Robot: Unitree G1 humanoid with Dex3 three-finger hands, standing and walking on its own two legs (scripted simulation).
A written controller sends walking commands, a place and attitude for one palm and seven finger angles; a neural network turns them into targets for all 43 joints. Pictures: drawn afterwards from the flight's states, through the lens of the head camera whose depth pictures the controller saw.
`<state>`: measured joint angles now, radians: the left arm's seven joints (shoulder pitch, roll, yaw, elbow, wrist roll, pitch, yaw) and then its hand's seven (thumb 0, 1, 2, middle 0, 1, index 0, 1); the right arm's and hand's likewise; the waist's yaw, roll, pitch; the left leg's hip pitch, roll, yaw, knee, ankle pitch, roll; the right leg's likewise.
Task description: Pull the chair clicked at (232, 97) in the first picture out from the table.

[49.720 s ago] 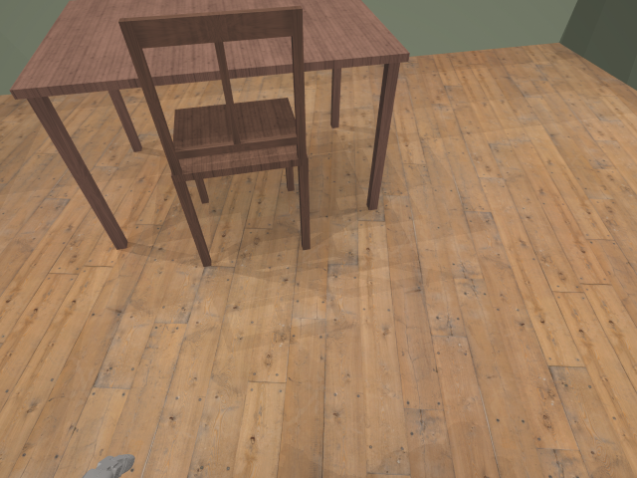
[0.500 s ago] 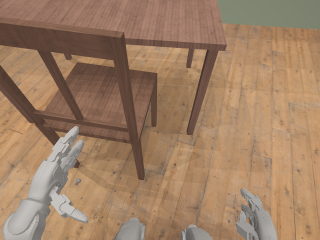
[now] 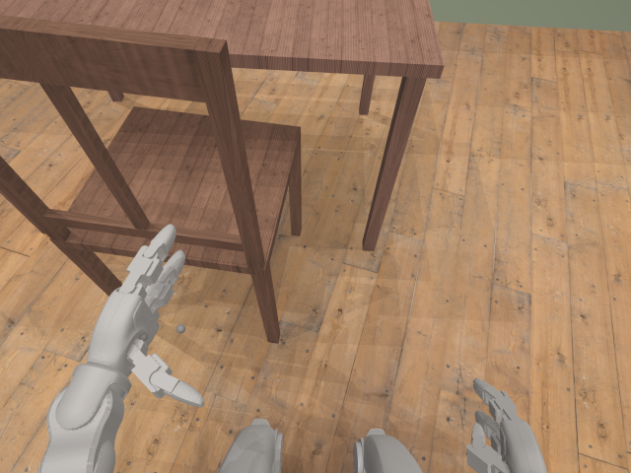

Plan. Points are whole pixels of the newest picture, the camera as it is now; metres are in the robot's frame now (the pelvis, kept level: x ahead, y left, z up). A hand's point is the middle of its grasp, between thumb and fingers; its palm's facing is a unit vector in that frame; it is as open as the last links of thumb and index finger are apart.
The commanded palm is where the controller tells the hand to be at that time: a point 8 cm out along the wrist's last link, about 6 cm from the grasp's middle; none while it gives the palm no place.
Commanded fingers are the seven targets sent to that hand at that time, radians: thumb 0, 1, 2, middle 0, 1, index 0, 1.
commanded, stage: aim the fingers beside a spindle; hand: left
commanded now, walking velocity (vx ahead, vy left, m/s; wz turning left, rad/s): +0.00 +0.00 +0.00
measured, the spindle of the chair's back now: (106, 168) +0.53 +0.33 +0.03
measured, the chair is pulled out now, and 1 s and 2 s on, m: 0.15 0.15 0.15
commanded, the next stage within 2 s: none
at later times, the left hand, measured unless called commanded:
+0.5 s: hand (206, 303) +0.32 +0.15 +0.01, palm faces -0.19 -0.98 -0.02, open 17.0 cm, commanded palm +0.31 +0.21 +0.02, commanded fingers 0.00 -0.50 0.30 -0.06 -0.08 -0.06 -0.08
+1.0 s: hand (208, 289) +0.34 +0.15 +0.01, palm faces -0.15 -0.99 -0.05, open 16.9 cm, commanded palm +0.33 +0.20 +0.01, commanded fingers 0.00 -0.50 0.30 -0.06 -0.08 -0.06 -0.08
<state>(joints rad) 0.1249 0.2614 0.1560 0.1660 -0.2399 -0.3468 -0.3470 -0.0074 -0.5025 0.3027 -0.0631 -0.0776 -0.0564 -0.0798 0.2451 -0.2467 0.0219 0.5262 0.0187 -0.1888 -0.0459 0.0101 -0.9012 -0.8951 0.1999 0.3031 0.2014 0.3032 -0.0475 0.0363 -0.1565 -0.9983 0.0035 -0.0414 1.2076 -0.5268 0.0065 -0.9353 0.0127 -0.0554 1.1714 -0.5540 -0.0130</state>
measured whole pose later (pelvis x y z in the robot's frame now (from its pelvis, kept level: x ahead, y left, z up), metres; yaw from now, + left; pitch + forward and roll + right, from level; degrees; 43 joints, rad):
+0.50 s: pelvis +0.00 +0.00 -0.01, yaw -1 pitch +21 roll -2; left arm -0.05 0.25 0.14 0.31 -0.21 -0.34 -0.30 -0.01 -0.50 0.30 -0.06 -0.08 -0.06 -0.08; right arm 0.24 -0.25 0.02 0.53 0.01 -0.12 -0.03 0.01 -0.90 -0.90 0.20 0.30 0.20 0.30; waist -0.06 0.03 -0.17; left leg -1.08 0.01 -0.04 1.26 -0.54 0.01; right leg -1.02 0.02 -0.05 1.23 -0.57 -0.01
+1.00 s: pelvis -0.01 +0.00 -0.02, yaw -1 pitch +22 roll -2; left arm -0.13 0.25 0.16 0.37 -0.19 -0.38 -0.25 -0.01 -0.50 0.30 -0.06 -0.08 -0.06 -0.08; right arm 0.25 -0.23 0.02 0.54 0.01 -0.05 -0.02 0.01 -0.90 -0.89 0.20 0.30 0.20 0.30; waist -0.06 0.03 -0.17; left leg -1.12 0.01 -0.02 1.29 -0.55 0.01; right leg -1.06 0.02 -0.04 1.26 -0.57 -0.01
